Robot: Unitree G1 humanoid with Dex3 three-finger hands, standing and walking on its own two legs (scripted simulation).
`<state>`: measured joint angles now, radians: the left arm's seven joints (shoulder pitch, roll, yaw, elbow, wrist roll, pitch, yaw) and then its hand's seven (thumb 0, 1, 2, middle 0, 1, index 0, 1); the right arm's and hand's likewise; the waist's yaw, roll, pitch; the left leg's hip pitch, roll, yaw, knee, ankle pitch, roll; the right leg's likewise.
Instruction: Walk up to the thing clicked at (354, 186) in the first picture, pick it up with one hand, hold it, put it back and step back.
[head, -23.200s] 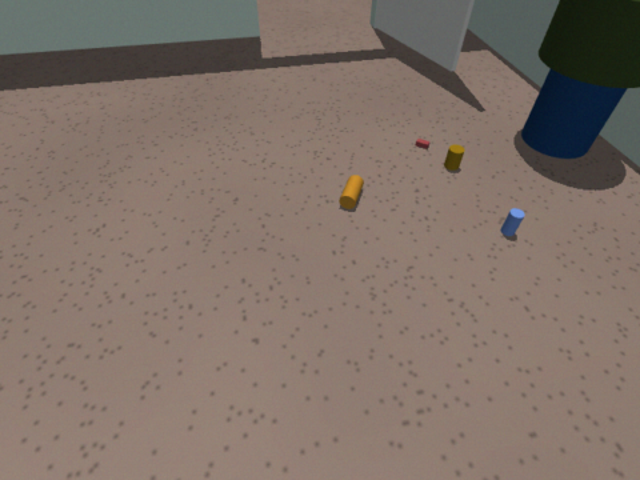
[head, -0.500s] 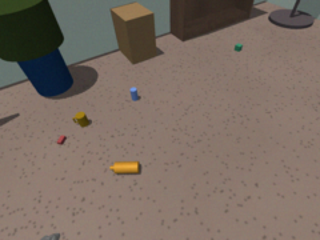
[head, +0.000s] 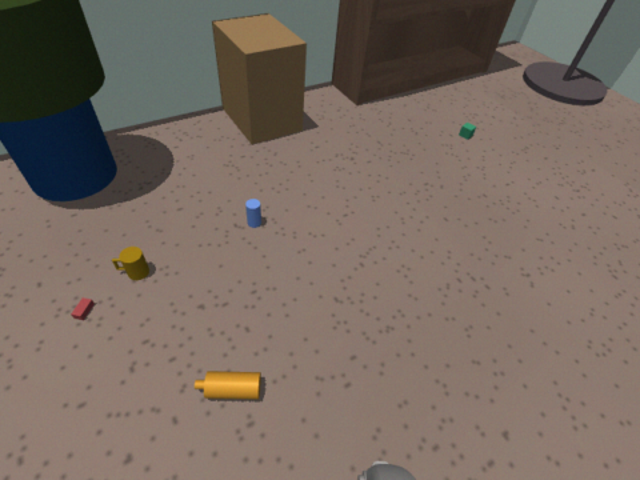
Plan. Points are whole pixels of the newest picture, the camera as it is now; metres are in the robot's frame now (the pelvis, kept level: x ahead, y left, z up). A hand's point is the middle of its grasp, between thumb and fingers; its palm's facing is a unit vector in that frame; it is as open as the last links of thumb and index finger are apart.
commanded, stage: walk up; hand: left
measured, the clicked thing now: (227, 385) +0.51 +0.24 -0.73
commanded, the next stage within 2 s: none
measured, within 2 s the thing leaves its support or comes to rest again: neither
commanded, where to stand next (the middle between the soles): +0.13 -0.02 m, yaw +0 degrees
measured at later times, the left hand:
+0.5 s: hand (157, 469) +0.18 +0.22 -0.15, palm faces -0.02 -0.95 -0.31, open 7.4 cm
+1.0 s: hand out of the picture +0.16 +0.23 -0.14, palm faces +0.04 -0.94 -0.33, open 7.4 cm
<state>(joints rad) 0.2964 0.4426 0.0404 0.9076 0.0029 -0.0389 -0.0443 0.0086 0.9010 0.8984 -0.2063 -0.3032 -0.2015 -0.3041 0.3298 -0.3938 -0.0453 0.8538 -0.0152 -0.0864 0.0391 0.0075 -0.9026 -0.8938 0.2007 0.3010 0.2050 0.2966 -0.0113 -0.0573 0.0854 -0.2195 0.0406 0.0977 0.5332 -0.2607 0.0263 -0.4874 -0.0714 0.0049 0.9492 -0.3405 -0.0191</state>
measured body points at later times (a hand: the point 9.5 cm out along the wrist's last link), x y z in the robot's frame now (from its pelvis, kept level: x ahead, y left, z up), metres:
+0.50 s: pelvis +0.07 -0.02 +0.00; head +0.08 -0.02 +0.45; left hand +0.18 +0.27 -0.13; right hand +0.13 -0.32 -0.14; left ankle +0.05 +0.11 -0.73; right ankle +0.14 -0.14 -0.73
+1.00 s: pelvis +0.09 -0.02 +0.01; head +0.09 -0.02 +0.46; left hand +0.15 +0.28 -0.12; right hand +0.19 -0.32 -0.12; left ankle +0.05 +0.11 -0.73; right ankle +0.14 -0.14 -0.73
